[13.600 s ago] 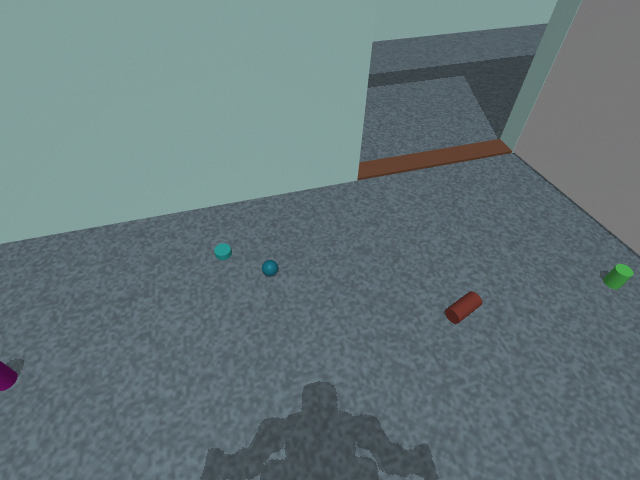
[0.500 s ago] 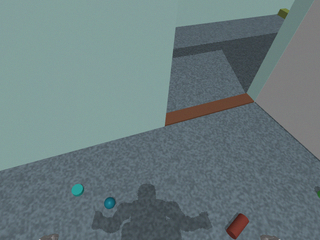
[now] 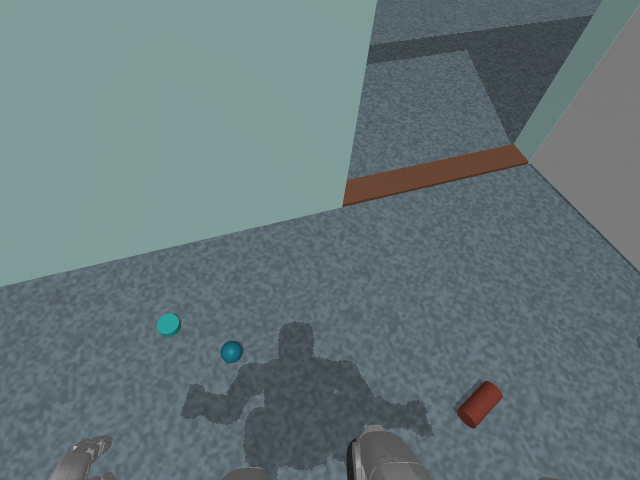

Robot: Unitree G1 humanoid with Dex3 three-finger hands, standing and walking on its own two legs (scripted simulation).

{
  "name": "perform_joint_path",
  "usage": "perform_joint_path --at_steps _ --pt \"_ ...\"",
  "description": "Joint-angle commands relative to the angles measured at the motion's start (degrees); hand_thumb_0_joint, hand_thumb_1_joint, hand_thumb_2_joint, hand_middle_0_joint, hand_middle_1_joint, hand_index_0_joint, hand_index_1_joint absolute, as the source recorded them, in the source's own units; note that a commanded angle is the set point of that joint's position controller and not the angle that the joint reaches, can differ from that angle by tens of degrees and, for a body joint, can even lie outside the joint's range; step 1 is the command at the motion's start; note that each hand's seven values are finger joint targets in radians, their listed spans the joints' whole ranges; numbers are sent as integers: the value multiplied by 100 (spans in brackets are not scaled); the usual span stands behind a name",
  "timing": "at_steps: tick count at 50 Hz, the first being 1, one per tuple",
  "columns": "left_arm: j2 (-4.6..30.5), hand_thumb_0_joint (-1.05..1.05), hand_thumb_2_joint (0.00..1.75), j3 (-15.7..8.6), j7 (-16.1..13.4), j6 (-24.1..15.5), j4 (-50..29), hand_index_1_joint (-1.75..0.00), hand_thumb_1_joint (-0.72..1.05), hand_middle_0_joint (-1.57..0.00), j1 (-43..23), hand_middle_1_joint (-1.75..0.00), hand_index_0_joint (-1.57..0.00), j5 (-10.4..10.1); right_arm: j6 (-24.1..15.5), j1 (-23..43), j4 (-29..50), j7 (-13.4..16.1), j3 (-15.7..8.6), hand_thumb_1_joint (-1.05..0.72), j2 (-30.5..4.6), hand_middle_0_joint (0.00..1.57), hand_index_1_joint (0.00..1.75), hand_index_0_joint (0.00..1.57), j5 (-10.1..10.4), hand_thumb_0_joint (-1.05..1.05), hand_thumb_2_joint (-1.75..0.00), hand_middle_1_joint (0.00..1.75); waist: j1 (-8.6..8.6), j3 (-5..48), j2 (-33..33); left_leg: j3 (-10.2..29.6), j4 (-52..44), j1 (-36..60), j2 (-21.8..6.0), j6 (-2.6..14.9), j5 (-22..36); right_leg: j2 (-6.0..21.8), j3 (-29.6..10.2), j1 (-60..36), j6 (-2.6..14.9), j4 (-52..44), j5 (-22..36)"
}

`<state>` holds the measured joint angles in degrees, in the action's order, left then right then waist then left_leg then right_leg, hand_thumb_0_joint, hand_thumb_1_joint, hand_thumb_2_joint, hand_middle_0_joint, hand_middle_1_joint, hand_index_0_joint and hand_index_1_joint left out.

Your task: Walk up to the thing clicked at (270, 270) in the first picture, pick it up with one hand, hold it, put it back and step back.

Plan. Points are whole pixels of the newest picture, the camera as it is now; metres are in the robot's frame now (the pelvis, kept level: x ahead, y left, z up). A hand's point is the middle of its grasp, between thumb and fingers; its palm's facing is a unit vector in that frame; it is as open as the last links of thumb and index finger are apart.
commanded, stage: walk up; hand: left
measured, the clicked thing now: (231, 351) +0.49 +0.22 -0.72
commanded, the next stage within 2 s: none
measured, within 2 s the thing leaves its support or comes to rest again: neither
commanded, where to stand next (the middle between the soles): +0.14 -0.01 m, yaw -2 degrees
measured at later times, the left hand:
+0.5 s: hand out of the picture +0.11 +0.22 -0.10, palm faces -0.09 -0.91 -0.41, open 7.4 cm
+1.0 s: hand out of the picture +0.09 +0.23 -0.14, palm faces -0.07 -0.89 -0.44, open 7.4 cm
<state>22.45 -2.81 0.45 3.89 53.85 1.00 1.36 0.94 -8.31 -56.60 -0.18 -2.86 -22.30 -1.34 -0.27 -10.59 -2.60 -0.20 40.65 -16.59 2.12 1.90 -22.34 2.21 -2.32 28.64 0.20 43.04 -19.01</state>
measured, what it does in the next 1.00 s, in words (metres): steps on the spot: right foot, then left foot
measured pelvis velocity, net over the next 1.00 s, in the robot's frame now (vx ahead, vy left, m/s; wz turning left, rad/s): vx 0.00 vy -0.04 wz -0.07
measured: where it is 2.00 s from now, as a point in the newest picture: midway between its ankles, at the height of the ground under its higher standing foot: outside the picture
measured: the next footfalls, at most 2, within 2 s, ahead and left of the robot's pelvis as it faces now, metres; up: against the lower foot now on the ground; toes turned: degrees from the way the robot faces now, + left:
right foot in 0.34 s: +0.02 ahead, -0.16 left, +0.00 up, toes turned -5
left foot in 0.70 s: +0.16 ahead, +0.07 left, +0.00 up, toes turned -4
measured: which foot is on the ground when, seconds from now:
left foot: down 0.00-0.36, up 0.38-0.68, down 0.70-1.00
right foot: up 0.00-0.32, down 0.34-0.74, up 0.76-0.96, down 0.98-1.00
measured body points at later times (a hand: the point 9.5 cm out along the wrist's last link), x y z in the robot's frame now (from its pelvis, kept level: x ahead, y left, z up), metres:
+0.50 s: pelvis +0.02 -0.05 +0.03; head +0.04 -0.07 +0.47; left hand +0.12 +0.27 -0.07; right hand +0.04 -0.39 -0.10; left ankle +0.05 +0.10 -0.66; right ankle -0.02 -0.15 -0.71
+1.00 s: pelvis +0.00 -0.04 +0.00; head +0.05 -0.06 +0.44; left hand +0.09 +0.28 -0.11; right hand +0.14 -0.35 -0.12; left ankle +0.12 +0.07 -0.71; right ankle -0.01 -0.15 -0.72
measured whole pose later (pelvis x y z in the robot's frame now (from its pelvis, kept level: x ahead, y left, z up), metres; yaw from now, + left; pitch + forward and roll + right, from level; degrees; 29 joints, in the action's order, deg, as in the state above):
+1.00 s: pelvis +0.00 -0.04 +0.00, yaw -4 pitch -3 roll -1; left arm 21.2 -2.7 -1.8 -0.8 51.9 11.4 1.1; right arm 3.5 -3.1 -45.0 -1.7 -3.0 -22.0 -1.4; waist -0.6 -9.7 3.9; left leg 1.4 41.5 -27.2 -1.3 0.9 -12.4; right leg -1.6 2.3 15.3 1.2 41.3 -23.0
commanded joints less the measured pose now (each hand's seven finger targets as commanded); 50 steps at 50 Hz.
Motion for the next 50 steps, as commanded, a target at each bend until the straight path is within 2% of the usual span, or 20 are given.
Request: perform_joint_path --at_steps 1,3,5,10,13,16,18,19,22,24,30,33,34,36,37,42,47,48,49,50 --pt "1072 0 90 -298 -156 9 -374 -30 90 -20 151 -30 -20 -58 -237 346 598 225 -442 -90 -1789 20 30 20 -76 0 -90 30 -95 1063 706 2251 -1906 -218 -2080 1205 2796 -582 -1114 -357 148 2331 -1080" --pt "1155 0 90 -294 -103 -48 -289 -30 90 -20 606 -30 -20 -109 -322 419 680 255 -384 -90 -1535 20 30 20 -86 0 -90 30 -247 1190 809 1515 -1626 515 -1599 833 2497 -502 -908 -130 118 2033 -606" --pt "1131 0 90 -294 -7 -162 -358 -30 90 -20 415 -30 -20 -1 -403 -102 600 209 -425 -90 -1498 20 30 20 -115 0 -90 30 109 1313 962 1677 -1751 1261 -1598 824 1263 -315 -611 -117 11 944 -733" --pt "1281 0 90 -321 148 -427 -684 -30 90 -20 -7 -30 -20 107 -447 -1150 662 35 -639 -90 -1851 20 30 20 -129 0 -90 30 613 750 1150 2237 -2333 2148 -2006 1241 -138 -284 -203 573 79 82 -1461" --pt "1176 0 90 -342 210 -583 -589 -30 90 -20 390 -30 -20 60 -424 -975 888 -53 -603 -90 -1771 20 30 20 -106 0 -90 30 438 692 1337 1767 -2275 1602 -1884 1180 582 -213 131 -292 155 -638 -1231" --pt "1109 0 90 -432 110 -757 -121 -30 90 -20 1923 -30 -20 25 -321 -269 1210 -121 -404 -90 -1280 20 30 20 -16 0 -90 30 -468 1218 708 364 -509 213 -1023 514 1781 -307 449 -3058 218 -2586 700" --pt "2004 0 90 -588 -18 -828 -273 -30 90 -20 2133 -30 -20 74 -277 -190 1514 -74 -223 -90 -802 20 30 20 84 0 -90 30 -508 919 -977 170 1441 -2269 121 -57 -883 1885 -3059 -3742 932 -3217 210" --pt "2085 0 90 -580 1 -797 -462 -30 90 -20 1767 -30 -20 30 -256 -205 1401 -3 -375 -90 -1270 20 30 20 31 0 -90 30 -389 455 -228 847 1847 -2081 -281 -62 -958 2224 -3056 -2851 1466 -3071 26" --pt "1497 0 90 -425 -59 -834 -641 -30 90 -20 1325 -30 -20 -102 -250 -858 1008 -72 -363 -90 -1253 20 30 20 112 0 -90 30 16 273 -143 1016 1659 -1820 -263 -116 -31 1231 -1173 -2719 945 -2802 1425" --pt "1389 0 90 -373 -79 -862 -712 -30 90 -20 1269 -30 -20 -76 -211 -1058 870 -82 -315 -90 -1111 20 30 20 94 0 -90 30 43 413 -432 780 1385 -1248 -198 -223 186 1051 -455 -2358 967 -2508 3093" --pt "1350 0 90 -284 -195 -632 -831 -30 90 -20 1003 -30 -20 -149 -89 -562 941 -35 -234 -90 -955 20 30 20 101 0 -90 30 -76 568 -849 82 84 -264 -173 -138 771 1010 -82 -1878 833 -1629 4725" --pt "1436 0 90 -256 -270 -518 -887 -30 90 -20 847 -30 -20 -232 -55 -684 907 -17 -294 -90 -1038 20 30 20 41 0 -90 30 126 829 -623 28 -816 376 -177 39 1465 1015 -138 -1699 716 -830 4352" --pt "1353 0 90 -238 -304 -491 -863 -30 90 -20 974 -30 -20 -262 -63 -642 919 -17 -340 -90 -1176 20 30 20 2 0 -90 30 118 925 -150 273 -1101 672 -347 120 3098 765 -57 -1567 479 -474 3770" --pt "1078 0 90 -206 -359 -421 -832 -30 90 -20 1408 -30 -20 -406 -81 -552 1139 -12 -496 -90 -1731 20 30 20 8 0 -90 30 88 1694 1258 2074 -1360 1299 -1843 1201 5811 -442 235 -1178 28 1282 308" --pt "1109 0 90 -226 -404 -341 -693 -30 90 -20 1366 -30 -20 -386 -77 -465 1160 -7 -486 -90 -1626 20 30 20 77 0 -90 30 157 1884 1597 2474 -1463 1114 -2126 1612 5491 -511 -12 -1214 99 2053 -2063" --pt "1160 0 90 -242 -376 -359 -423 -30 90 -20 1607 -30 -20 -311 109 242 1461 28 -432 -90 -1319 20 30 20 -40 0 -90 30 -2 1355 1309 1371 -1587 149 -1510 1192 2406 -252 120 -897 136 1693 -1420" --pt "975 0 90 -344 -334 -519 -206 -30 90 -20 2040 -30 -20 -79 237 354 1517 -68 -441 -90 -1228 20 30 20 -27 0 -90 30 -140 1601 1070 1308 -890 -122 -1227 793 1369 -333 515 -1913 111 -1239 -35" --pt "1132 0 90 -390 -343 -574 -271 -30 90 -20 1969 -30 -20 31 276 253 1482 -65 -380 -90 -1060 20 30 20 37 0 -90 30 -141 1378 772 1213 -508 -823 -1025 489 989 -120 -35 -2108 197 -1524 -91" --pt "1562 0 90 -508 -361 -619 -437 -30 90 -20 1890 -30 -20 144 263 285 1572 -74 -295 -90 -782 20 30 20 68 0 -90 30 -210 1005 -396 830 442 -1817 -279 108 45 1148 -1977 -1979 639 -2379 -759" --pt "2245 0 90 -649 -371 -595 -629 -30 90 -20 1414 -30 -20 155 275 654 1629 -4 -382 -90 -955 20 30 20 55 0 -90 30 -367 726 -1059 938 1834 -1552 264 -138 -1210 2549 -3305 -636 1625 -2848 -86"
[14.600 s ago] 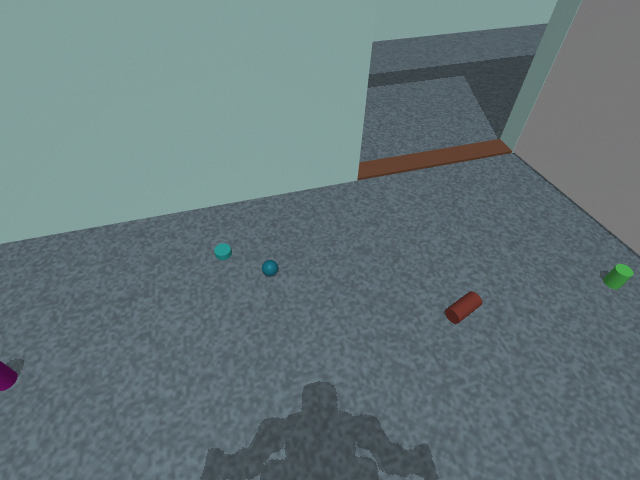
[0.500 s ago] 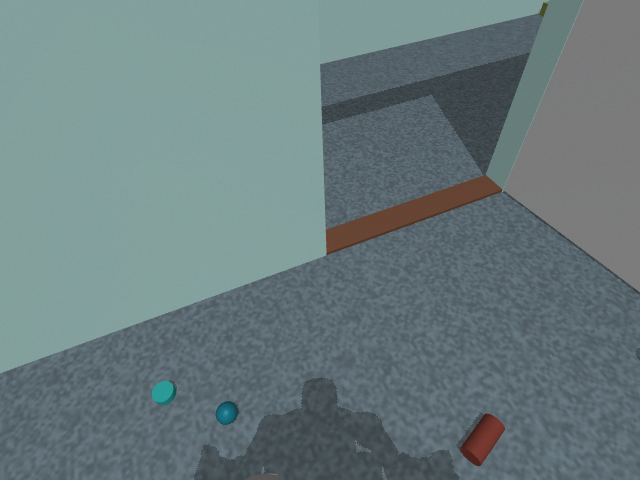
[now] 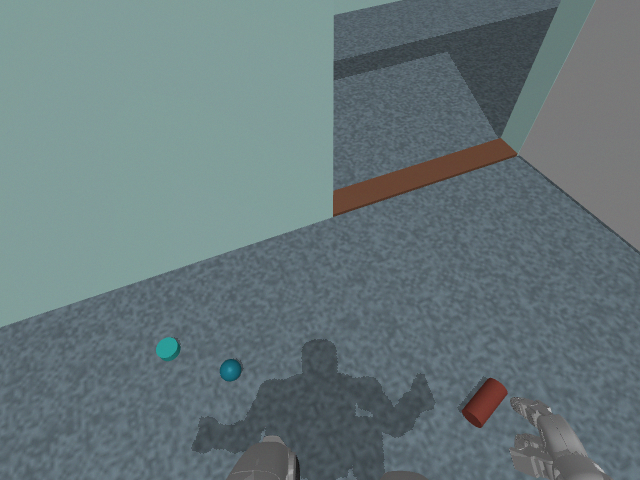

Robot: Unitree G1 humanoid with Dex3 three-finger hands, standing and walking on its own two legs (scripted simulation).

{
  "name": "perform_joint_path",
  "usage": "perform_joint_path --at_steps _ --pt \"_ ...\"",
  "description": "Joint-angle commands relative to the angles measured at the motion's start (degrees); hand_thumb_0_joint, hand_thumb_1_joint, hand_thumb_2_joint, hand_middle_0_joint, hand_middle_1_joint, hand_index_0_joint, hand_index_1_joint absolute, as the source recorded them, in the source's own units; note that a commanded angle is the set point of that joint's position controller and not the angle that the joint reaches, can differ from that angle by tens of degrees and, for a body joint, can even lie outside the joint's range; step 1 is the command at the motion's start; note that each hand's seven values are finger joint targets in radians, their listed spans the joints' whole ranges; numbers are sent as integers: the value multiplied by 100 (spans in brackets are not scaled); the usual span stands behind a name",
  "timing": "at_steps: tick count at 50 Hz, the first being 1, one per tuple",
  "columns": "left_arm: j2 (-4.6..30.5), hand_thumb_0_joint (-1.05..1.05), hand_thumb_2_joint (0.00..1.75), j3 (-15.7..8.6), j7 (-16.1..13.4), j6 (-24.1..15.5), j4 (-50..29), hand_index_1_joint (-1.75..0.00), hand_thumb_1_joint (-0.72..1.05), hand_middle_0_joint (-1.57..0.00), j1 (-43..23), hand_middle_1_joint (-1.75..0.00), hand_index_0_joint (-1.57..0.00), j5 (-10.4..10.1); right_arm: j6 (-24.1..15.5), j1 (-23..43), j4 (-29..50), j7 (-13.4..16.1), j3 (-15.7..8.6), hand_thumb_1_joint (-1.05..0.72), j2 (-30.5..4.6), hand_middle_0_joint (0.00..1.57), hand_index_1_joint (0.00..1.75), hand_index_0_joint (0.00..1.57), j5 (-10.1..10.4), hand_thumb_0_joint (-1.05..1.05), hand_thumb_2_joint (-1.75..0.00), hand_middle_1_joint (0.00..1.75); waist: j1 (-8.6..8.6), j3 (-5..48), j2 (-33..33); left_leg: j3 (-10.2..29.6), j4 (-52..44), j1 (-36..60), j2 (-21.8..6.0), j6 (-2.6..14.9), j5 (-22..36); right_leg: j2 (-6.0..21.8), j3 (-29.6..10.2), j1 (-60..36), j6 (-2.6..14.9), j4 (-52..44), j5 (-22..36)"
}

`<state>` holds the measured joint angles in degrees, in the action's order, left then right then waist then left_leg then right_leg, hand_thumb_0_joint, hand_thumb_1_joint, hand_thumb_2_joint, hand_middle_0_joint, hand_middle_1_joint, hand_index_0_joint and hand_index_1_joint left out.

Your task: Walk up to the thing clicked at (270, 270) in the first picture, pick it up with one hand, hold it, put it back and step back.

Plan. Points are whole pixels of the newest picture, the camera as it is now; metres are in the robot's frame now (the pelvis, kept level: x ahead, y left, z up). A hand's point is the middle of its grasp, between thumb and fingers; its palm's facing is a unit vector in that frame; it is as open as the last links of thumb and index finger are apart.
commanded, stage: walk up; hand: left
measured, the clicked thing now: (230, 370) +0.48 +0.29 -0.71
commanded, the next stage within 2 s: none
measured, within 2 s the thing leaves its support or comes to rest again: neither
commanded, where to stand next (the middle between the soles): +0.14 +0.04 m, yaw +2 degrees
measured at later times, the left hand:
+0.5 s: hand out of the picture +0.06 +0.29 -0.12, palm faces +0.02 -0.93 -0.37, open 7.4 cm
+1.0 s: hand out of the picture +0.07 +0.30 -0.11, palm faces +0.00 -0.91 -0.41, open 7.4 cm
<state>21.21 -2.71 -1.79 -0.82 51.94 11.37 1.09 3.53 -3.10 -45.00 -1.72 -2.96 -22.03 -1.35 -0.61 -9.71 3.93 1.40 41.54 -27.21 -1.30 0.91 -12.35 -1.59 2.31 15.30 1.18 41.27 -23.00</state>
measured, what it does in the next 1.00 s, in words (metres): steps on the spot: left foot, then right foot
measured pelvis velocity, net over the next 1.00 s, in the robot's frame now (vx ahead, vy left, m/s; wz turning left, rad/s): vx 0.00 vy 0.01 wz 0.07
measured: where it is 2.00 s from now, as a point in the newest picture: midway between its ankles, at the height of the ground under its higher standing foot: outside the picture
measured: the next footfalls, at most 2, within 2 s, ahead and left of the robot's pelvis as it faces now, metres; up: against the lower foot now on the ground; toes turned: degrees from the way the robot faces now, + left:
left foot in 0.26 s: +0.04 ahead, +0.15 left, +0.00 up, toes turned +2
right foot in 0.58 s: +0.13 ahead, -0.13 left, +0.00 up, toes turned +2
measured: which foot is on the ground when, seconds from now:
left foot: down 0.00-0.00, up 0.02-0.24, down 0.26-0.60, up 0.62-0.82, down 0.84-1.00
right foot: down 0.00-0.28, up 0.30-0.56, down 0.58-0.86, up 0.88-1.00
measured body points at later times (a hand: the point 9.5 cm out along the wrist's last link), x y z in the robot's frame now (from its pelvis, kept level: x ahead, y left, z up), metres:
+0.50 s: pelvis +0.01 +0.01 +0.02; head +0.02 +0.02 +0.47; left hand +0.06 +0.34 -0.10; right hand +0.07 -0.31 -0.09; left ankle +0.00 +0.14 -0.71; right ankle +0.08 -0.13 -0.68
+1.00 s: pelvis +0.00 +0.01 +0.02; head +0.02 +0.01 +0.47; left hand +0.07 +0.34 -0.08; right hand +0.03 -0.31 -0.10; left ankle -0.02 +0.14 -0.71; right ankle +0.10 -0.12 -0.66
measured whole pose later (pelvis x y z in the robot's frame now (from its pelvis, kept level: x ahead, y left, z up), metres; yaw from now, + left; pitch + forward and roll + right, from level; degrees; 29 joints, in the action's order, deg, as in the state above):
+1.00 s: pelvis +0.00 +0.01 +0.02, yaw +4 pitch -3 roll +0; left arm 25.1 -3.5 2.3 -1.1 54.8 11.9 1.5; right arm -2.9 -19.5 -55.3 -2.5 -2.9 -21.8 -2.0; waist 2.5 -4.1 -0.7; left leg -0.4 31.1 -9.9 -1.1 2.4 -19.1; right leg 0.2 -3.1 30.9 0.8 54.3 -19.9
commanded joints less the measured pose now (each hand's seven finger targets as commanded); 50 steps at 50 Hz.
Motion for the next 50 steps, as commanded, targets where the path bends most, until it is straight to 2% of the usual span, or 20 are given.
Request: perform_joint_path --at_steps 1,4,8,10,12,13,14,15,19,25,28,30,31,40,41,42,43,44,46,50 --pt "2304 0 90 -635 -181 -174 -573 -30 90 -20 14 -30 -20 170 49 139 429 178 -463 -90 -1236 20 30 20 7 0 -90 30 -181 269 -1295 1291 2662 -379 400 -111 -2082 3009 -3734 1065 1744 -2504 1063" --pt "1601 0 90 -513 -137 -246 -594 -30 90 -20 -279 -30 -20 119 -94 -700 56 125 -433 -90 -1077 20 30 20 144 0 -90 30 214 700 -804 948 2611 -213 518 -143 -1178 1682 -1547 112 1041 -1738 2032" --pt "1571 0 90 -555 105 -242 -651 -30 90 -20 357 -30 -20 267 -373 -347 29 -13 -337 -90 -1124 20 30 20 27 0 -90 30 -409 868 -1678 -117 330 -212 306 -174 -1764 1451 -1452 -1040 1019 -1940 -855" --pt "1692 0 90 -550 189 -157 -659 -30 90 -20 620 -30 -20 195 -495 -289 11 -23 -346 -90 -1117 20 30 20 17 0 -90 30 -458 595 -1610 -300 -657 304 389 -137 -1772 1496 -1466 -669 1055 -1789 -521" --pt "1592 0 90 -436 251 -70 -720 -30 90 -20 470 -30 -20 99 -648 -1053 -255 61 -354 -90 -1001 20 30 20 -6 0 -90 30 -1 841 -1213 -410 -1948 1803 503 -9 -530 1222 -888 -21 735 -888 406" --pt "1217 0 90 -322 259 -37 -786 -30 90 -20 492 -30 -20 69 -730 -1480 -364 116 -453 -90 -1176 20 30 20 -44 0 -90 30 200 1137 -564 533 -2144 3009 39 174 -724 933 -535 932 464 204 427" --pt "849 0 90 -230 280 -49 -963 -30 90 -20 226 -30 -20 0 -775 -1855 -347 149 -610 -90 -1993 20 30 20 -127 0 -90 30 429 1107 894 3486 -2653 3434 -1647 930 -2023 9 31 2662 69 1481 -812" --pt "1507 0 90 -404 187 -52 -956 -30 90 -20 -222 -30 -20 83 -780 -1924 -302 140 -690 -90 -2295 20 30 20 -1 0 -90 30 609 657 266 4157 -2873 2453 -2335 1694 -2175 419 -846 2494 96 1712 -1258" --pt "1446 0 90 -382 264 -98 -598 -30 90 -20 412 -30 -20 -15 -898 -1524 -181 216 -409 -90 -1626 20 30 20 84 0 -90 30 98 480 173 1799 -2234 2200 -1333 1130 206 594 -860 1927 92 1418 -182" --pt "1128 0 90 -291 197 -87 -247 -30 90 -20 471 -30 -20 -135 -617 -806 -55 213 -214 -90 -1322 20 30 20 71 0 -90 30 -81 541 858 604 -1505 566 -904 829 2028 258 -95 -278 -62 -136 800" --pt "1408 0 90 -346 79 -184 -126 -30 90 -20 495 -30 -20 -56 -373 -858 -83 210 -143 -90 -1033 20 30 20 199 0 -90 30 -180 788 105 397 -384 215 -450 370 708 380 -407 -1067 38 -1312 1807" --pt "2014 0 90 -397 45 -225 -251 -30 90 -20 156 -30 -20 -63 -235 -1167 -181 267 -155 -90 -945 20 30 20 192 0 -90 30 9 1149 -1345 289 1203 426 265 49 -2232 2446 -3063 -217 1152 -2278 1738" --pt "2019 0 90 -400 24 -226 -301 -30 90 -20 -33 -30 -20 -23 -163 -1174 -334 280 -262 -90 -1213 20 30 20 150 0 -90 30 26 1015 -1106 574 1789 569 155 37 -2394 2436 -3242 103 1354 -2217 1262" --pt "1689 0 90 -345 37 -48 -296 -30 90 -20 -595 -30 -20 49 -284 -1521 -829 94 -298 -90 -1072 20 30 20 -17 0 -90 30 195 1164 -1425 -388 -772 1498 209 35 -1091 1359 -1429 753 722 -1421 0" --pt "1513 0 90 -290 42 -6 -271 -30 90 -20 -556 -30 -20 7 -310 -1555 -874 99 -354 -90 -1160 20 30 20 -89 0 -90 30 211 1133 -1122 -181 -1055 1782 176 119 -993 1218 -1335 1142 510 -1121 -323" --pt "1340 0 90 -267 185 -3 -461 -30 90 -20 -339 -30 -20 80 -482 -2473 -909 57 -533 -90 -1569 20 30 20 -163 0 -90 30 642 1441 -139 1283 -2202 2702 -330 562 -3414 516 -751 2193 383 224 -2165" --pt "1211 0 90 -252 166 -26 -638 -30 90 -20 -888 -30 -20 49 -540 -2264 -825 29 -752 -90 -2495 20 30 20 -135 0 -90 30 792 633 1316 4213 -3684 2280 -2094 1239 -5948 -259 -307 3712 38 1720 -1380" --pt "1768 0 90 -402 148 -118 -593 -30 90 -20 -1226 -30 -20 112 -616 -1713 -659 58 -731 -90 -2451 20 30 20 -69 0 -90 30 722 -114 197 4668 -3737 1572 -2464 1655 -5480 229 -1174 3634 42 1924 -812" --pt "1485 0 90 -357 283 -202 -314 -30 90 -20 -527 -30 -20 -43 -799 -1218 -582 121 -513 -90 -1795 20 30 20 -55 0 -90 30 222 -99 -388 2665 -2997 2126 -1587 1155 -3086 416 -1223 3279 71 1639 309" --pt "1406 0 90 -373 476 -228 -250 -30 90 -20 -97 -30 -20 -28 -846 -1176 -388 38 -475 -90 -1624 20 30 20 -75 0 -90 30 186 336 475 1178 -2876 1755 -1157 1060 -2027 409 -433 1874 -125 722 502"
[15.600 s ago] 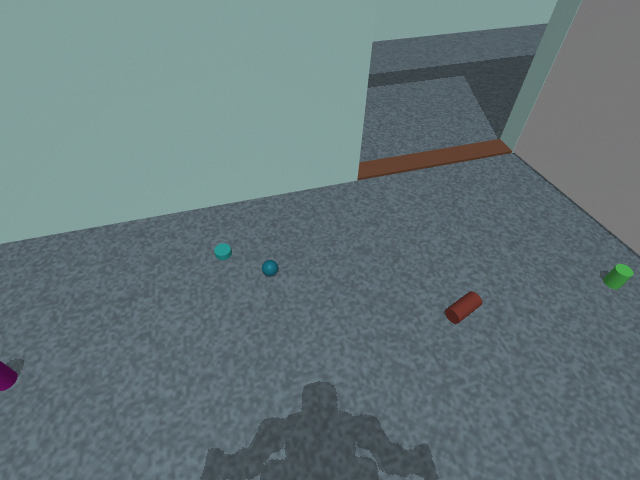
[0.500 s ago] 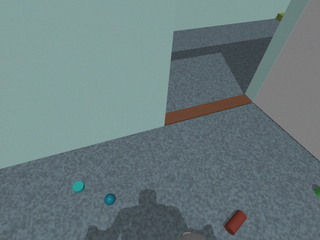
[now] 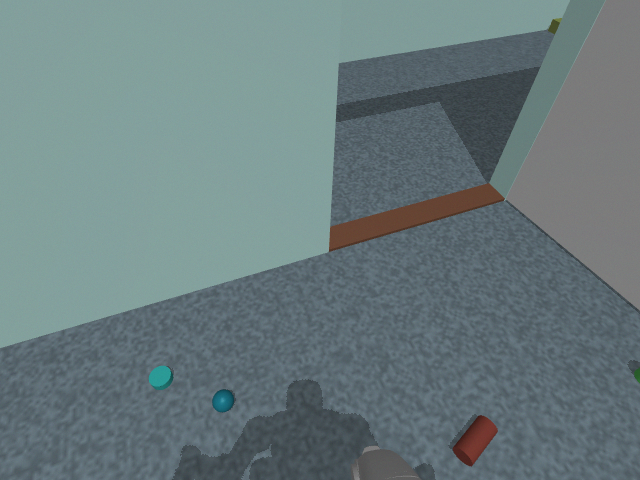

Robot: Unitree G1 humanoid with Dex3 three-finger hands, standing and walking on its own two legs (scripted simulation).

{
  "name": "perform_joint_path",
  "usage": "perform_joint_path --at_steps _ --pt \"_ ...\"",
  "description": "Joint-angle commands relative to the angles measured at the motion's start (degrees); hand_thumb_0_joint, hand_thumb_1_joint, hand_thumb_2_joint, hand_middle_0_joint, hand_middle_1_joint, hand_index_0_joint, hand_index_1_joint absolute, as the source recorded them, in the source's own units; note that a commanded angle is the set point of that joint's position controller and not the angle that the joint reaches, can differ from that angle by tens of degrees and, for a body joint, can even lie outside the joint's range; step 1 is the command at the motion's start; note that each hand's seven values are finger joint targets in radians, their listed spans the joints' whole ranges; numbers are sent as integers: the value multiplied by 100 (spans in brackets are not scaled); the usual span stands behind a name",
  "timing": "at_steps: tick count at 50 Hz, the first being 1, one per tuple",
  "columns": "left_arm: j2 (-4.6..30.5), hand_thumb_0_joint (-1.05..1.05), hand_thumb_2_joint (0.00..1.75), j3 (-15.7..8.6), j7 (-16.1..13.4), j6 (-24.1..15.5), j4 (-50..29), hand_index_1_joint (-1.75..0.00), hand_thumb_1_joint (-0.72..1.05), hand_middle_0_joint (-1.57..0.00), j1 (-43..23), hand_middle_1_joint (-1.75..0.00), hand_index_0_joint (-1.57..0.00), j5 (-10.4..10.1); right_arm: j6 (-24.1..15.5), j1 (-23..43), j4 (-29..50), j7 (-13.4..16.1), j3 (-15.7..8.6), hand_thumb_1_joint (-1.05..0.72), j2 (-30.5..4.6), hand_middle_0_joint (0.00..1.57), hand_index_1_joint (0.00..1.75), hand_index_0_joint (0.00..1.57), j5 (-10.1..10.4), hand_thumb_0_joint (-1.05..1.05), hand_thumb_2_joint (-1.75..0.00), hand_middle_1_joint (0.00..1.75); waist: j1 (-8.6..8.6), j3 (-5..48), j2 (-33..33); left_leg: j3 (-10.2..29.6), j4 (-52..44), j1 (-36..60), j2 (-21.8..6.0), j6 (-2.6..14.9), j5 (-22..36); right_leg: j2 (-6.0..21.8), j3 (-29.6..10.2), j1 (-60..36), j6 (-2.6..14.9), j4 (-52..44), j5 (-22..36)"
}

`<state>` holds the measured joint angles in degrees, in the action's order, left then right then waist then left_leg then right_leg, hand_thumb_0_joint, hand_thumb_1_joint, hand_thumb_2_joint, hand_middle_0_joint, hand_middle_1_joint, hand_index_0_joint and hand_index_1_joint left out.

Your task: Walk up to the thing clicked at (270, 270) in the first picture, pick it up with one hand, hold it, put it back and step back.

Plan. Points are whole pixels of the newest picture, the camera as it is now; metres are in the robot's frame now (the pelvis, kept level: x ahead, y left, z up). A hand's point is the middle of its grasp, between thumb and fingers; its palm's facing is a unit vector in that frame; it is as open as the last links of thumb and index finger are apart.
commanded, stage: walk up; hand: left
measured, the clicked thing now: (223, 400) +0.49 +0.25 -0.74
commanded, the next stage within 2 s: stand in 1.84 s
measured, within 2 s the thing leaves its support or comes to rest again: neither
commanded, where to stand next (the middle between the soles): +0.14 +0.02 m, yaw -2 degrees
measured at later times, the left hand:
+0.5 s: hand out of the picture +0.14 +0.26 -0.15, palm faces -0.05 -0.90 -0.43, open 7.4 cm
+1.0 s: hand out of the picture +0.10 +0.29 -0.16, palm faces -0.11 -0.92 -0.37, open 7.4 cm
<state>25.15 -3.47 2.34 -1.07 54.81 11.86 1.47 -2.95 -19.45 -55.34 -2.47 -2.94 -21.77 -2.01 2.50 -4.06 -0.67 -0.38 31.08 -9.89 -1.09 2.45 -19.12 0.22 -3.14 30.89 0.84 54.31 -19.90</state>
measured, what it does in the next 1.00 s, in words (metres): steps on the spot: right foot, then left foot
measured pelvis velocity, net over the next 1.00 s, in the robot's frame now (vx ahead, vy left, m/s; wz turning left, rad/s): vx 0.05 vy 0.02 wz -0.08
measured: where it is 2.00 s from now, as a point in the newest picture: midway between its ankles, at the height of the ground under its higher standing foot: outside the picture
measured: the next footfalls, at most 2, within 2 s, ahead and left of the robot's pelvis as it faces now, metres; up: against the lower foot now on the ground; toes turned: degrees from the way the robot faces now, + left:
right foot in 0.14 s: +0.17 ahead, -0.15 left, +0.00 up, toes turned -2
left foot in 0.52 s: +0.15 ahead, +0.13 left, +0.00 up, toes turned -4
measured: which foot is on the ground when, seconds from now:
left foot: down 0.00-0.16, up 0.18-0.50, down 0.52-1.00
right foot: up 0.00-0.12, down 0.14-0.56, up 0.58-0.78, down 0.80-1.00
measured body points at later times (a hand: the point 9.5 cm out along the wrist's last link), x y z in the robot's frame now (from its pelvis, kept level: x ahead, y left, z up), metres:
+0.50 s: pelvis +0.05 -0.01 -0.02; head +0.08 -0.03 +0.43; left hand +0.14 +0.30 -0.12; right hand +0.13 -0.34 -0.15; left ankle +0.09 +0.13 -0.72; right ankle +0.13 -0.15 -0.73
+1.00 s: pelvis +0.05 +0.02 -0.01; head +0.07 +0.02 +0.44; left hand +0.11 +0.34 -0.13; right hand +0.10 -0.31 -0.12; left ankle +0.11 +0.13 -0.73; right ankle +0.02 -0.11 -0.73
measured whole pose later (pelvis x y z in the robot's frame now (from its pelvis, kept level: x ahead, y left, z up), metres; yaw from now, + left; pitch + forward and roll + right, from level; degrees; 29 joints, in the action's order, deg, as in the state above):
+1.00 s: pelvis +0.05 +0.02 -0.01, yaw -5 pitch -3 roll +0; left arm 22.5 -1.9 1.2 -2.3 54.9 16.4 1.6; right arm -2.1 -12.6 -54.4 -1.4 -2.2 -23.7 -0.7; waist -1.3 -5.0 0.2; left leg -1.8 40.0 -20.4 -0.8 2.1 -21.9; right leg 0.7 -0.7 12.5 -0.2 37.1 -21.8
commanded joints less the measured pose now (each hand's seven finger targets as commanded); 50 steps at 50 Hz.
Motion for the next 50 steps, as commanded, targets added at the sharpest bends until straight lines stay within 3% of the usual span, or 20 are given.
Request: perform_joint_path --at_steps 1,7,9,10,12,15,20,25,26,27,28,29,32,36,39,40,42,43,48,50 --pt "950 0 90 -270 77 -213 -619 -30 90 -20 -246 -30 -20 -63 -179 459 672 108 -468 -90 -1679 20 30 20 -18 0 -90 30 -107 -324 1069 1123 -1740 -200 -1160 881 -1043 284 191 -34 -93 -989 293" --pt "1024 0 90 -284 -214 -356 -204 -30 90 -20 785 -30 -20 -45 118 77 732 144 -188 -90 -1098 20 30 20 110 0 -90 30 -512 483 82 58 1075 -1075 -472 419 818 -43 331 -2863 37 -2874 798" --pt "1879 0 90 -447 -277 -393 -333 -30 90 -20 965 -30 -20 -65 216 -218 807 199 -178 -90 -1093 20 30 20 138 0 -90 30 -486 760 -1070 132 2907 -2268 168 103 -1575 2144 -3216 -3025 1150 -3784 -235" --pt "1910 0 90 -456 -282 -373 -435 -30 90 -20 813 -30 -20 -82 269 -126 704 259 -322 -90 -1452 20 30 20 83 0 -90 30 -458 497 -574 559 3328 -2174 -45 73 -1741 2342 -3518 -2446 1465 -3790 -729" --pt "1632 0 90 -362 -319 -366 -523 -30 90 -20 517 -30 -20 -92 301 -185 542 228 -335 -90 -1471 20 30 20 140 0 -90 30 -318 162 -251 700 3333 -2271 -277 78 -1062 1759 -2462 -2059 1123 -3771 -1205" --pt "1445 0 90 -299 -385 -373 -551 -30 90 -20 330 -30 -20 -51 373 -408 365 196 -336 -90 -1296 20 30 20 68 0 -90 30 -190 114 -598 493 2742 -1730 -363 -98 -534 1320 -1457 -1303 955 -3500 -68" --pt "1388 0 90 -264 -446 -262 -732 -30 90 -20 -36 -30 -20 -58 513 99 452 200 -340 -90 -1180 20 30 20 120 0 -90 30 -202 236 -955 96 2074 -991 -158 -162 -548 1384 -1054 -670 1012 -2926 1937" --pt "1302 0 90 -205 -464 -52 -814 -30 90 -20 -258 -30 -20 -117 436 152 450 234 -394 -90 -1229 20 30 20 119 0 -90 30 -86 542 -833 -106 733 -357 47 -46 -17 1255 -1016 -468 828 -2013 1994" --pt "1131 0 90 -138 -473 -13 -789 -30 90 -20 -167 -30 -20 -151 387 154 494 245 -420 -90 -1343 20 30 20 27 0 -90 30 -60 567 -514 372 160 -255 -176 44 71 1054 -925 -291 591 -1561 1798" --pt "843 0 90 -79 -484 5 -785 -30 90 -20 -17 -30 -20 -203 333 375 615 254 -494 -90 -1715 20 30 20 -33 0 -90 30 -199 586 678 1816 -538 -271 -1150 331 614 353 -464 -24 270 -662 915" --pt "899 0 90 -116 -566 27 -690 -30 90 -20 -27 -30 -20 -234 330 875 785 218 -538 -90 -2070 20 30 20 81 0 -90 30 -200 567 1580 2705 -960 -804 -2007 1098 745 -319 245 -137 101 298 -1416" --pt "1118 0 90 -179 -606 45 -581 -30 90 -20 -171 -30 -20 -154 310 882 782 192 -561 -90 -2034 20 30 20 54 0 -90 30 -84 387 1286 2856 -1057 -1249 -2096 1382 621 -258 -264 -310 102 960 -1688" --pt "989 0 90 -182 -486 49 -335 -30 90 -20 102 -30 -20 -216 215 1208 790 303 -394 -90 -1577 20 30 20 56 0 -90 30 -327 243 866 1602 -615 -991 -1358 976 653 -188 -324 -215 142 1045 -967" --pt "899 0 90 -176 -305 -65 -277 -30 90 -20 29 -30 -20 -64 118 858 729 258 -399 -90 -1680 20 30 20 -4 0 -90 30 -111 596 1022 1811 -649 -214 -1469 1004 -576 -6 215 -618 -2 -721 -1375" --pt "793 0 90 -182 -312 -183 -149 -30 90 -20 313 -30 -20 31 165 887 727 218 -348 -90 -1669 20 30 20 41 0 -90 30 -328 479 833 1250 -70 -678 -1208 765 275 -155 454 -1824 163 -2765 -351" --pt "945 0 90 -238 -343 -248 -119 -30 90 -20 506 -30 -20 85 152 869 753 207 -253 -90 -1425 20 30 20 101 0 -90 30 -451 574 550 969 425 -1212 -1031 501 547 57 -72 -2568 325 -3012 -181" --pt "1712 0 90 -383 -302 -269 -214 -30 90 -20 419 -30 -20 71 107 1407 921 228 -198 -90 -1188 20 30 20 111 0 -90 30 -580 72 -940 -6 1750 -2439 3 -35 -1256 1788 -2854 -2265 1368 -3488 -957" --pt "1623 0 90 -373 -269 -288 -334 -30 90 -20 297 -30 -20 40 72 1351 854 237 -255 -90 -1346 20 30 20 89 0 -90 30 -520 -154 -716 262 2081 -2512 -143 -39 -1378 1972 -2825 -2211 1563 -3437 -414" --pt "1310 0 90 -232 -223 -244 -481 -30 90 -20 55 -30 -20 -41 -128 688 513 196 -216 -90 -1106 20 30 20 166 0 -90 30 -203 239 -815 -238 523 -872 79 -45 -6 1140 -875 -1804 972 -2709 2109" --pt "899 0 90 -87 -208 -135 -570 -30 90 -20 -251 -30 -20 -125 -174 257 289 255 -296 -90 -1144 20 30 20 128 0 -90 30 88 511 -406 32 -372 605 62 18 1102 680 -207 -856 530 -1762 2008"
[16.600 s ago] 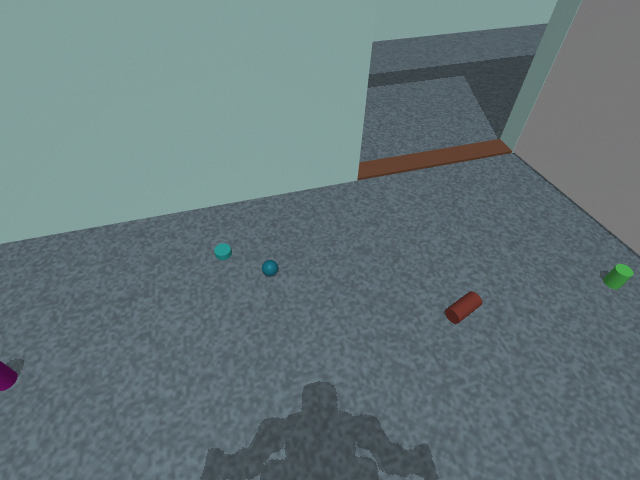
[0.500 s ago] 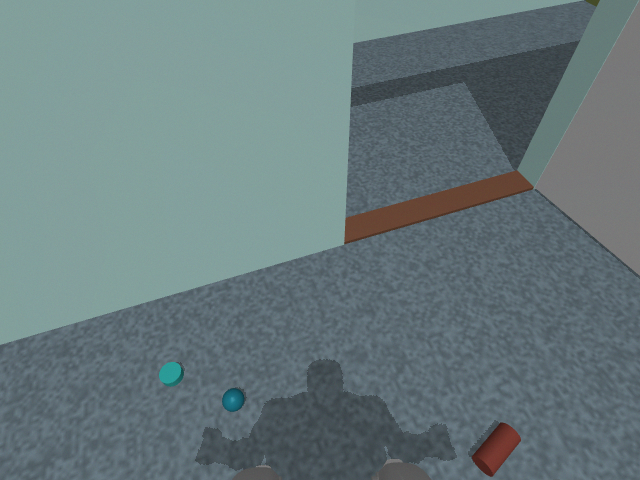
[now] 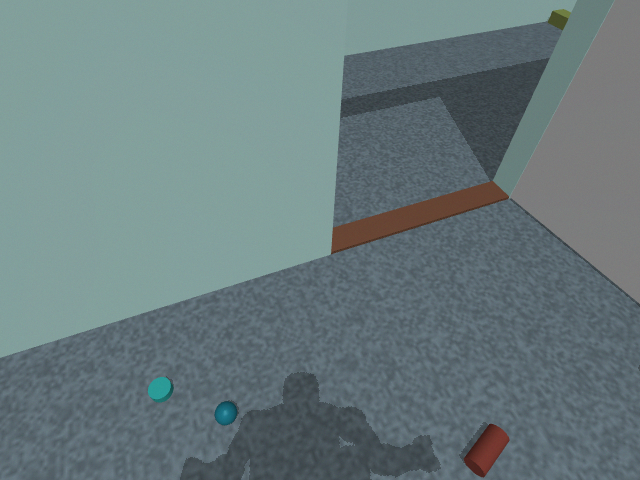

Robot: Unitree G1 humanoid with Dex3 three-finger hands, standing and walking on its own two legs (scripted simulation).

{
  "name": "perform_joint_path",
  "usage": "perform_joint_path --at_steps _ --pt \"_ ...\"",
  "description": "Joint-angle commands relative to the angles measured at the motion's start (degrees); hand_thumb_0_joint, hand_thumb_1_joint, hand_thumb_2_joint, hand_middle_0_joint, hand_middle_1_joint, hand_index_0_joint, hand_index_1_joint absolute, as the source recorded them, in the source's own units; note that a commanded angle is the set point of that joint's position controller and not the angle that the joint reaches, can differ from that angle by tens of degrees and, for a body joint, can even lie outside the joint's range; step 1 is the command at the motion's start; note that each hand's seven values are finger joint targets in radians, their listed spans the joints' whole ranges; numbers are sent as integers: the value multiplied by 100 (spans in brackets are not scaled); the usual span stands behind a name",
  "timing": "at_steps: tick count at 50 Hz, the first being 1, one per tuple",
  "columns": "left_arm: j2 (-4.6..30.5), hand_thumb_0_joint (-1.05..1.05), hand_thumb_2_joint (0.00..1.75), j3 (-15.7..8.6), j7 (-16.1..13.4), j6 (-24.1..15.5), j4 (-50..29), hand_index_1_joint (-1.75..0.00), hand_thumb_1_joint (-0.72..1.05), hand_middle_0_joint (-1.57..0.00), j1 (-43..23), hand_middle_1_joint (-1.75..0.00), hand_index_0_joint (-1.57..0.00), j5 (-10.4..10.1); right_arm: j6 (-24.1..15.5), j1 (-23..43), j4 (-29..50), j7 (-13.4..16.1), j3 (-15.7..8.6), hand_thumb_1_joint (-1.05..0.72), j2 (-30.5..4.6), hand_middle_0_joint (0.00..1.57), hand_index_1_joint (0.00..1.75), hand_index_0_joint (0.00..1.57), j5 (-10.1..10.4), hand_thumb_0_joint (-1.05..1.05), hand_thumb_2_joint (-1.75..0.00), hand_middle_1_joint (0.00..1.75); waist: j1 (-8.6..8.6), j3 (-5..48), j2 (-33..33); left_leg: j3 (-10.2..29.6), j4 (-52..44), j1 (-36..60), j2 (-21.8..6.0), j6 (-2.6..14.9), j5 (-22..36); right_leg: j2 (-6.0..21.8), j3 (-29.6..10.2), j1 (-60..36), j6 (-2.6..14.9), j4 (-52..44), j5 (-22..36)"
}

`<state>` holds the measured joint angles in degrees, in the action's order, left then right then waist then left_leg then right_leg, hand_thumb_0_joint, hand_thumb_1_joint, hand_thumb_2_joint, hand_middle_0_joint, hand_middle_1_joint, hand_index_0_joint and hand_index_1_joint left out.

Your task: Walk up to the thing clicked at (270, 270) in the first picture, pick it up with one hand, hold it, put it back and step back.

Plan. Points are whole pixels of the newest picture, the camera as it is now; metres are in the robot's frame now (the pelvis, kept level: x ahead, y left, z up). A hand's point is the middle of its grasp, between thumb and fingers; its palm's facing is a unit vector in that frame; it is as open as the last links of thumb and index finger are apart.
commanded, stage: walk up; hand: left
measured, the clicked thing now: (225, 413) +0.42 +0.27 -0.73
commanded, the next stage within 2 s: stand in 0.84 s
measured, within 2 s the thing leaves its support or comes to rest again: neither
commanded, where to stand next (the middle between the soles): +0.09 +0.01 m, yaw +3 degrees
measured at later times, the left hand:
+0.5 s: hand out of the picture +0.08 +0.24 -0.14, palm faces -0.03 -0.93 -0.36, open 7.4 cm
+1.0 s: hand out of the picture +0.12 +0.24 -0.13, palm faces -0.03 -0.94 -0.33, open 7.4 cm
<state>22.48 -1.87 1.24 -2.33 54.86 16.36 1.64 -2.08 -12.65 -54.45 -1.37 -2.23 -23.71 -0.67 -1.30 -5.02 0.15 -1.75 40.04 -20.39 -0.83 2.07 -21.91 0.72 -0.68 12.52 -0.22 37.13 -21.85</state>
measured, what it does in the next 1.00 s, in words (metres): steps on the spot: right foot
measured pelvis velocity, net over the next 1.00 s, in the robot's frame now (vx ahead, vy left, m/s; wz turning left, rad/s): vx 0.03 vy -0.02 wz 0.00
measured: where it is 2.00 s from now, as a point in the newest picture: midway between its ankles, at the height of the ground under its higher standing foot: outside the picture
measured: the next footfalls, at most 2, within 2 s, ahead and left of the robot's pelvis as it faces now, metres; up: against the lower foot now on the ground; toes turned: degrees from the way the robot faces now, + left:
right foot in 0.28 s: +0.06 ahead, -0.15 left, +0.00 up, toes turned -1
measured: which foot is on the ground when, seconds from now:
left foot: down 0.00-1.00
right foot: down 0.00-0.04, up 0.06-0.26, down 0.28-1.00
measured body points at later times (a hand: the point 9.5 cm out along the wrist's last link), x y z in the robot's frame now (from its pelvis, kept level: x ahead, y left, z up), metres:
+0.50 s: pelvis +0.01 -0.02 +0.01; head +0.03 -0.03 +0.46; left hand +0.08 +0.28 -0.11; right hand +0.10 -0.32 -0.12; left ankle +0.06 +0.11 -0.72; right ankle +0.03 -0.15 -0.72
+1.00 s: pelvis +0.03 -0.02 +0.02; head +0.04 -0.01 +0.47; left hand +0.12 +0.28 -0.11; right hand +0.11 -0.32 -0.10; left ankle +0.06 +0.11 -0.72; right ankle +0.03 -0.15 -0.72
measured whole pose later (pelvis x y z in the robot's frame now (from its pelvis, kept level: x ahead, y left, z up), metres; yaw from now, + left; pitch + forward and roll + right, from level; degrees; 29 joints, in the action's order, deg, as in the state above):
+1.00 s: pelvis +0.03 -0.02 +0.02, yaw +0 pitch -1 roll +0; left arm 20.4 -0.7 1.2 -0.9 66.0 3.5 0.8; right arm -1.3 -4.2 -66.5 -1.1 0.2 -20.3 -0.8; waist 0.4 -2.6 -0.4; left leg -1.3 19.8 -10.3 -1.9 -1.0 -8.1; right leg 1.6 1.1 7.3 -1.3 19.6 -10.9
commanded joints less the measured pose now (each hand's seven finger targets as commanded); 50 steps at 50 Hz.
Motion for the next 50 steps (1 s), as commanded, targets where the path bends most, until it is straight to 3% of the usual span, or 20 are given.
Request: perform_joint_path --at_steps 1,2,3,5,7,10,12,14,15,16,17,19,22,26,34,39,41,42,46,50 --pt "861 0 90 -148 -97 17 -687 -30 90 -20 -694 -30 -20 -199 -286 -643 199 202 -454 -90 -1317 20 30 20 -70 0 -90 30 548 796 434 1664 -1838 2223 -964 342 1485 112 -155 1699 304 927 1407" --pt "887 0 90 -159 -148 128 -559 -30 90 -20 -444 -30 -20 -234 -296 -474 334 213 -460 -90 -1596 20 30 20 -66 0 -90 30 394 730 786 3116 -2350 1578 -2015 979 480 -140 -264 1683 153 1301 -880" --pt "1313 0 90 -267 -195 178 -423 -30 90 -20 -354 -30 -20 -197 -276 -270 355 201 -524 -90 -1739 20 30 20 -17 0 -90 30 308 461 455 3232 -2389 997 -2180 1312 -7 78 -544 1411 185 1765 -1265" --pt "1196 0 90 -271 -155 204 -256 -30 90 -20 -284 -30 -20 -184 -265 142 426 243 -387 -90 -1475 20 30 20 -36 0 -90 30 115 176 400 2456 -2306 654 -1754 1089 34 242 -647 1301 211 1564 -1001" --pt "1171 0 90 -266 -96 199 -66 -30 90 -20 -50 -30 -20 -186 -264 427 438 241 -306 -90 -1380 20 30 20 -10 0 -90 30 20 220 724 1762 -2265 383 -1434 783 56 304 -352 958 221 1012 -549" --pt "1085 0 90 -279 -72 191 108 -30 90 -20 -74 -30 -20 -163 -155 533 371 197 -271 -90 -1375 20 30 20 -29 0 -90 30 67 387 1044 1339 -2078 -28 -1200 621 189 132 84 183 167 306 -162" --pt "1059 0 90 -278 -100 174 235 -30 90 -20 -49 -30 -20 -153 -44 720 372 175 -211 -90 -1277 20 30 20 29 0 -90 30 -6 352 903 1166 -1888 -451 -1045 472 -98 35 209 -351 148 -291 398" --pt "1141 0 90 -264 -141 124 256 -30 90 -20 -161 -30 -20 -100 33 801 337 154 -125 -90 -1044 20 30 20 81 0 -90 30 -44 359 560 1056 -1704 -573 -877 162 -373 244 -130 -451 239 -895 627" --pt "1307 0 90 -263 -148 85 163 -30 90 -20 -459 -30 -20 -87 63 750 276 135 -77 -90 -875 20 30 20 131 0 -90 30 63 171 89 919 -1543 -458 -597 -57 -574 719 -967 86 382 -1425 -6" --pt "1473 0 90 -252 -127 67 107 -30 90 -20 -823 -30 -20 -87 98 737 158 129 -116 -90 -953 20 30 20 135 0 -90 30 230 65 -158 710 -1351 265 -357 -128 -485 893 -1221 901 479 -1632 -550" --pt "1387 0 90 -212 -116 50 81 -30 90 -20 -1035 -30 -20 -100 89 703 45 123 -121 -90 -953 20 30 20 115 0 -90 30 312 199 -172 654 -1257 698 -380 -116 -126 931 -1165 1032 445 -1724 -524" --pt "1297 0 90 -152 -128 4 129 -30 90 -20 -1201 -30 -20 -125 58 713 -138 97 -106 -90 -981 20 30 20 129 0 -90 30 313 342 -284 650 -1352 848 -436 -77 397 806 -901 789 318 -1723 132" --pt "1244 0 90 -134 -136 -39 274 -30 90 -20 -1232 -30 -20 -147 27 781 -327 85 -28 -90 -907 20 30 20 158 0 -90 30 234 589 -504 542 -1370 1044 -451 -85 1258 852 -829 345 288 -1779 1148" --pt "1176 0 90 -130 -149 -15 408 -30 90 -20 -1369 -30 -20 -195 35 864 -552 100 -1 -90 -897 20 30 20 147 0 -90 30 181 716 -447 527 -1586 1224 -500 -130 1772 834 -639 0 195 -1837 1541" --pt "1027 0 90 -129 -139 62 617 -30 90 -20 -1595 -30 -20 -209 23 1069 -805 117 30 -90 -896 20 30 20 97 0 -90 30 126 758 -115 610 -2044 1147 -624 -145 1895 726 -385 -436 133 -1989 1504" --pt "977 0 90 -124 -120 103 694 -30 90 -20 -1610 -30 -20 -199 18 1174 -837 119 34 -90 -901 20 30 20 78 0 -90 30 99 673 65 753 -2306 1027 -699 -140 1450 652 -305 -437 129 -2034 1186" --pt "981 0 90 -120 -113 94 714 -30 90 -20 -1630 -30 -20 -170 10 1180 -843 117 20 -90 -921 20 30 20 77 0 -90 30 125 818 44 721 -2274 1108 -704 -124 1611 662 -298 -556 132 -2045 1354" --pt "983 0 90 -114 -104 72 750 -30 90 -20 -1578 -30 -20 -120 -1 1138 -841 117 25 -90 -849 20 30 20 -17 0 -90 30 135 999 -1 729 -2395 1172 -740 -120 1314 683 -359 -671 111 -2057 1137" --pt "987 0 90 -104 -98 38 765 -30 90 -20 -1574 -30 -20 -118 -25 1243 -821 125 -11 -90 -912 20 30 20 -15 0 -90 30 125 725 166 747 -2532 1077 -732 -136 1060 673 -351 -533 99 -2098 1169" --pt "1004 0 90 -98 -110 18 791 -30 90 -20 -1539 -30 -20 -115 -31 1194 -810 129 -33 -90 -892 20 30 20 -9 0 -90 30 163 653 36 715 -2473 1209 -716 -134 1342 685 -363 -438 89 -2167 1207"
